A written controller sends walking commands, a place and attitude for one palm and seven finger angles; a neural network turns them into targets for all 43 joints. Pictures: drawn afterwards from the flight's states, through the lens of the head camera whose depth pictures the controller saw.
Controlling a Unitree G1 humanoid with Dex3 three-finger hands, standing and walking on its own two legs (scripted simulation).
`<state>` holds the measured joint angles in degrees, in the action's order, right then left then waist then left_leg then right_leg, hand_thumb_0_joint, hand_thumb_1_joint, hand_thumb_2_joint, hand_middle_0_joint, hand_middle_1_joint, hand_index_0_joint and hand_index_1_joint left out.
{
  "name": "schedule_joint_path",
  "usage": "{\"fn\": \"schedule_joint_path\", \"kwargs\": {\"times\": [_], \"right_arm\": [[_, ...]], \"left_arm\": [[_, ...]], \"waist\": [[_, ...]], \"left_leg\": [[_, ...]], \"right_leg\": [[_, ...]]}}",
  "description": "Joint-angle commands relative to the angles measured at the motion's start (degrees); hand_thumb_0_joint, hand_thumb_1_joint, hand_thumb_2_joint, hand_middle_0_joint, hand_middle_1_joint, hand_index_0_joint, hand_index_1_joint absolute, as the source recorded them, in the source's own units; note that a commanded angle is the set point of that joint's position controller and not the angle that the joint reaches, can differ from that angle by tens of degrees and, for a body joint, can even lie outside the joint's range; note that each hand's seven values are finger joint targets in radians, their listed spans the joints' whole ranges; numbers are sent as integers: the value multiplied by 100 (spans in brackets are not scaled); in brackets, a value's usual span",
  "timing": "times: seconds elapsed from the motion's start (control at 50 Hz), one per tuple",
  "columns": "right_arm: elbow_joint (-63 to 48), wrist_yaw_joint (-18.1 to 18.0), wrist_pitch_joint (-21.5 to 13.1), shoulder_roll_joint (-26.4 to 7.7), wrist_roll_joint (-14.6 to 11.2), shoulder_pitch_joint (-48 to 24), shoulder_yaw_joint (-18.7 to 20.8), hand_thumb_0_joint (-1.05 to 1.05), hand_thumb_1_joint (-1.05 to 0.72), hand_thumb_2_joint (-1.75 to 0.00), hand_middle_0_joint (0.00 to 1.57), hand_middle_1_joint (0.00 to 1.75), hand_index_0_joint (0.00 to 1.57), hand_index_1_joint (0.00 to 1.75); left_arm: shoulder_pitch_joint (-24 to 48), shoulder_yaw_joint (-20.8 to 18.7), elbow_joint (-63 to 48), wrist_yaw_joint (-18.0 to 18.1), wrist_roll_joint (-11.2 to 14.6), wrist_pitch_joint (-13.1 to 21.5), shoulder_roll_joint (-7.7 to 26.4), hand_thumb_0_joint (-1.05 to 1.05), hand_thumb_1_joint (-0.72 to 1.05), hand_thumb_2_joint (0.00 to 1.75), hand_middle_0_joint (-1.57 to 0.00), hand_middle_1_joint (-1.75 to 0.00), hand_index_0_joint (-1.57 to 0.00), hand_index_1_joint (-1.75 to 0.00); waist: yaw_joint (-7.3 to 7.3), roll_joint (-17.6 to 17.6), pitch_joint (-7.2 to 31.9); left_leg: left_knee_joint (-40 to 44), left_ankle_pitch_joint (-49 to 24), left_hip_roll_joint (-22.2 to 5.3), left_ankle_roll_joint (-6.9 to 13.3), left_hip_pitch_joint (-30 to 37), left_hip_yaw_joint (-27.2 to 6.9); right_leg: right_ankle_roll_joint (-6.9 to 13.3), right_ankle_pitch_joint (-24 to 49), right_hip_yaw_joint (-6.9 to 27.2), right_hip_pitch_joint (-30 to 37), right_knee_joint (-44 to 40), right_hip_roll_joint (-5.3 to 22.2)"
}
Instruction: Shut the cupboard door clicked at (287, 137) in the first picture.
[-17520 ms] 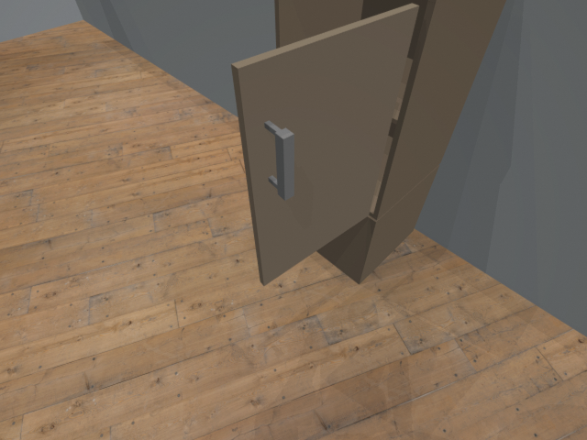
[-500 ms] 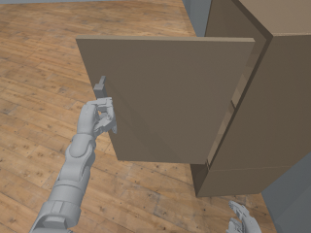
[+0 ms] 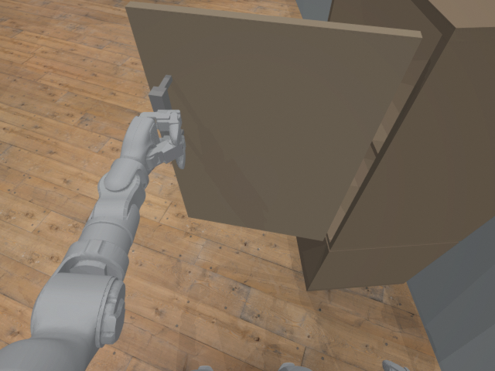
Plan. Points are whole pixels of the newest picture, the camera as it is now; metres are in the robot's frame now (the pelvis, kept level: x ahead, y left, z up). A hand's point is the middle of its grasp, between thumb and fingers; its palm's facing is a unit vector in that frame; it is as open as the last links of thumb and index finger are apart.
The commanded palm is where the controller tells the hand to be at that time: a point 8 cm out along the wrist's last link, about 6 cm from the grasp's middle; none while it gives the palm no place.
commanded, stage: push the door shut along its arc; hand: left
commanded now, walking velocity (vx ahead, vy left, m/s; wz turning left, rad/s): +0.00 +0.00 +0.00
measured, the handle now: (170, 116) +0.53 +0.13 +0.10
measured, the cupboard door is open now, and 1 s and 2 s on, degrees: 75 63 54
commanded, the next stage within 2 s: pull the fist back off the door in 1.22 s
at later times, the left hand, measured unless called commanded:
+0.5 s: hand (202, 124) +0.50 +0.07 +0.11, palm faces -0.35 -0.93 -0.03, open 3.1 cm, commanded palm +0.51 +0.11 +0.11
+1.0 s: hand (229, 108) +0.54 +0.02 +0.11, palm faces -0.44 -0.90 -0.02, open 2.9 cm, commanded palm +0.56 +0.07 +0.11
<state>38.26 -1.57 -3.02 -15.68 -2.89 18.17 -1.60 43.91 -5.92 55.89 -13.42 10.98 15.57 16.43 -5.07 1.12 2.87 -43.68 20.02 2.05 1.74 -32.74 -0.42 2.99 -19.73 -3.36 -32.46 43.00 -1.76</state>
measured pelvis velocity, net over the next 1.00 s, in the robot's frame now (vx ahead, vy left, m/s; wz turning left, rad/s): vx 0.01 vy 0.00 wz -0.02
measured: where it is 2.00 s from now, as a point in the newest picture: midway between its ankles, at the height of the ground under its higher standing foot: outside the picture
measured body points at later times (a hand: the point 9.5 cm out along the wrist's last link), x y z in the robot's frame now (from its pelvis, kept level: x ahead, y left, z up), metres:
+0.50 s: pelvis +0.01 +0.02 -0.01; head +0.10 +0.02 +0.43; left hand +0.52 +0.12 +0.11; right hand +0.00 -0.25 -0.13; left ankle +0.02 +0.10 -0.71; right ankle +0.02 -0.09 -0.71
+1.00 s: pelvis +0.01 +0.00 -0.02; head +0.13 -0.01 +0.41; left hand +0.56 +0.07 +0.11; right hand -0.02 -0.26 -0.14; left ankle +0.02 +0.10 -0.71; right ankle +0.02 -0.09 -0.71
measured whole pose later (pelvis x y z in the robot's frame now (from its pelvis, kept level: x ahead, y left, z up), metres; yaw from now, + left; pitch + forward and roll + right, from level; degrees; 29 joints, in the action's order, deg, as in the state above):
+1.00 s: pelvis +0.01 +0.00 -0.02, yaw -1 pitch +19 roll -1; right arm 39.1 -0.9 -0.8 -15.9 -0.1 24.1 -1.7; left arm 69.1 -8.8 75.1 -21.1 6.8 14.0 22.2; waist -12.4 2.2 3.9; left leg -50.5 23.3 0.9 1.7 -46.1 0.0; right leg 3.3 -22.1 -3.1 -45.7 48.9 -2.9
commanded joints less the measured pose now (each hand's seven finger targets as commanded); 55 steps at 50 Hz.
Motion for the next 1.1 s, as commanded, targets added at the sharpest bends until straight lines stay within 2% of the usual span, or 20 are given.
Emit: {"fn": "schedule_joint_path", "kwargs": {"times": [0.0,0.06,0.08,0.14,0.28,0.36,0.38,0.4,0.48,0.54,0.6,0.68,0.7,0.74,0.78,0.86,0.88,0.94,0.98,1.08], "right_arm": [[-468,-10,-217,-801,0,368,308,0,-90,-90,20,30,20,30],[-392,-20,-204,-883,38,555,320,0,-90,-90,20,30,20,30],[-430,-2,-224,-854,38,555,310,0,-90,-90,20,30,20,30],[-364,36,-258,-867,72,667,337,0,-90,-90,20,30,20,30],[-269,26,-212,-966,110,951,346,0,-90,-90,20,30,20,30],[-224,45,-218,-958,148,1056,349,0,-90,-90,20,30,20,30],[-198,48,-211,-988,165,1106,368,0,-90,-90,20,30,20,30],[-216,60,-205,-978,172,1109,366,0,-90,-90,20,30,20,30],[-147,72,-180,-993,191,1204,387,0,-90,-90,20,30,20,30],[-149,61,-113,-1039,197,1308,372,0,-90,-90,20,30,20,30],[-215,80,-88,-1026,245,1375,363,0,-90,-90,20,30,20,30],[-267,105,9,-1012,282,1455,370,0,-90,-90,20,30,20,30],[-290,128,34,-1005,289,1454,370,0,-90,-90,20,30,20,30],[-298,123,104,-1039,294,1537,388,0,-90,-90,20,30,20,30],[-355,88,140,-1040,280,1536,407,0,-90,-90,20,30,20,30],[-297,46,160,-1005,256,1533,397,0,-90,-90,20,30,20,30],[-222,25,155,-1042,264,1567,411,0,-90,-90,20,30,20,30],[-124,-19,130,-1031,257,1548,386,0,-90,-90,20,30,20,30],[-34,-42,72,-1045,277,1552,367,0,-90,-90,20,30,20,30],[127,-76,-80,-1050,320,1506,361,0,-90,-90,20,30,20,30]], "left_arm": [[3342,89,-777,-219,-18,453,411,0,90,90,-130,-150,-130,-150],[3653,-236,-530,-223,-58,499,851,0,90,90,-130,-150,-130,-150],[3839,-31,-655,-257,-60,538,626,0,90,90,-130,-150,-130,-150],[3943,51,-515,-297,-100,600,478,0,90,90,-130,-150,-130,-150],[4450,-331,-93,-310,-148,568,970,0,90,90,-130,-150,-130,-150],[4763,-79,-17,-391,-188,580,689,0,90,90,-130,-150,-130,-150],[4766,-256,-9,-402,-207,595,913,0,90,90,-130,-150,-130,-150],[4732,-178,9,-448,-213,592,841,0,90,90,-130,-150,-130,-150],[5013,55,31,-571,-157,530,538,0,90,90,-130,-150,-130,-150],[4980,-415,382,-510,-167,386,1076,0,90,90,-130,-150,-130,-150],[5048,-728,307,-407,-240,386,1391,0,90,90,-130,-150,-130,-150],[5011,-819,444,-325,-406,458,1512,0,90,90,-130,-150,-130,-150],[4997,-703,505,-344,-435,440,1393,0,90,90,-130,-150,-130,-150],[5070,-854,633,-372,-498,393,1646,0,90,90,-130,-150,-130,-150],[5239,-866,425,-474,-496,417,1704,0,90,90,-130,-150,-130,-150],[5575,-377,478,-715,-371,303,1140,0,90,90,-130,-150,-130,-150],[5749,-464,482,-749,-385,283,1330,0,90,90,-130,-150,-130,-150],[5944,-228,732,-835,-338,136,1064,0,90,90,-130,-150,-130,-150],[6303,-217,715,-854,-300,128,1089,0,90,90,-130,-150,-130,-150],[6612,-29,677,-953,-245,140,835,0,90,90,-130,-150,-130,-150]], "waist": [[-432,-84,1906],[-475,-182,1987],[-520,1,2183],[-555,213,2292],[-668,-69,2278],[-777,268,2360],[-738,232,2524],[-729,385,2599],[-861,402,2700],[-848,64,2524],[-723,273,2793],[-736,198,2891],[-769,226,2838],[-825,-68,2830],[-830,20,3087],[-1014,172,2965],[-1055,81,2995],[-1215,74,2735],[-1263,376,2745],[-1367,528,3094]], "left_leg": [[403,-760,-57,45,1129,-268],[376,-748,-79,55,1014,-303],[364,-837,-72,43,1119,-320],[291,-979,-110,6,1393,-385],[207,-1042,-134,38,1099,-431],[103,-1235,-130,25,1289,-478],[71,-1343,-159,7,1371,-512],[45,-1434,-154,-8,1436,-515],[-86,-1831,-207,-21,1699,-591],[-67,-1590,-170,18,1222,-542],[-129,-1911,-139,18,1204,-518],[-278,-2119,-137,33,1016,-450],[-286,-2063,-126,35,931,-417],[-329,-1903,-102,77,596,-345],[-372,-2008,-74,105,635,-298],[-441,-1967,-60,140,795,-298],[-464,-1924,-79,139,810,-327],[-506,-1641,-63,172,639,-300],[-539,-1571,-53,167,749,-346],[-697,-1702,-65,185,962,-416]], "right_leg": [[-145,1013,337,175,-534,48],[-144,949,329,126,-479,27],[-140,999,320,87,-414,28],[-113,968,253,-243,-353,9],[-131,1049,264,-295,-299,-40],[-113,1084,219,-591,-227,-56],[-114,1155,223,-565,-205,-61],[-99,1197,221,-594,-172,-66],[-111,1330,150,-929,-100,-100],[-108,1344,176,-655,-104,-100],[-107,1620,216,-488,-2,-84],[-132,1875,250,-463,112,-95],[-146,1883,251,-483,120,-100],[-176,2022,316,-222,104,-100],[-176,2265,358,-66,130,-96],[-179,2166,303,-358,78,-123],[-195,2153,332,-372,51,-128],[-214,1943,347,-585,-25,-132],[-200,1756,329,-782,-18,-126],[-179,1673,280,-1049,111,-132]]}}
